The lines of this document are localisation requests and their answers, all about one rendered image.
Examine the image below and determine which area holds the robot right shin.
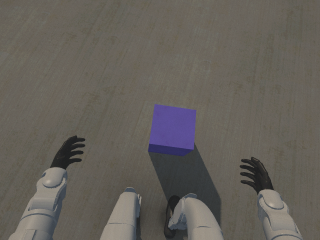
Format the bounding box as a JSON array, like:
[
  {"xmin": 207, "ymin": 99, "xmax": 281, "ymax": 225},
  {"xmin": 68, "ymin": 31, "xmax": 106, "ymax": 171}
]
[{"xmin": 168, "ymin": 193, "xmax": 197, "ymax": 230}]

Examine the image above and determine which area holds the carton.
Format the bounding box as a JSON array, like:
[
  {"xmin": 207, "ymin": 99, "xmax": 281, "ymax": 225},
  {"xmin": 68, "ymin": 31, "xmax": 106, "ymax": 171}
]
[{"xmin": 148, "ymin": 104, "xmax": 197, "ymax": 157}]

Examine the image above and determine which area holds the robot left hand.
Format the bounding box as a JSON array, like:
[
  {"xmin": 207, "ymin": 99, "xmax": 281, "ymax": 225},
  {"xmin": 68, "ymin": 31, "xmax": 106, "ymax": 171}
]
[{"xmin": 50, "ymin": 135, "xmax": 85, "ymax": 170}]

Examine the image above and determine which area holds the right robot forearm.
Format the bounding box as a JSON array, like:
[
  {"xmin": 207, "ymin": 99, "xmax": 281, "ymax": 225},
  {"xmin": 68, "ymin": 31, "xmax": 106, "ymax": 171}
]
[{"xmin": 257, "ymin": 189, "xmax": 304, "ymax": 240}]

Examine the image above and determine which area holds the robot right hand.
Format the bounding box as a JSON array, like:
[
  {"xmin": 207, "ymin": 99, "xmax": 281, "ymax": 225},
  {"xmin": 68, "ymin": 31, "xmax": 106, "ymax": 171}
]
[{"xmin": 240, "ymin": 157, "xmax": 274, "ymax": 195}]

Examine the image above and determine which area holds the robot right foot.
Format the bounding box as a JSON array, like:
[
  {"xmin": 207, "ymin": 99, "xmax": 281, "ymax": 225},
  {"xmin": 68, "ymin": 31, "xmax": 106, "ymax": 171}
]
[{"xmin": 164, "ymin": 195, "xmax": 180, "ymax": 239}]

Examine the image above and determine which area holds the left robot forearm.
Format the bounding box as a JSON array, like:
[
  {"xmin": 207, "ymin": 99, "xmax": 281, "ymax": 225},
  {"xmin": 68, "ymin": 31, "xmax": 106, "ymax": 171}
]
[{"xmin": 8, "ymin": 167, "xmax": 68, "ymax": 240}]

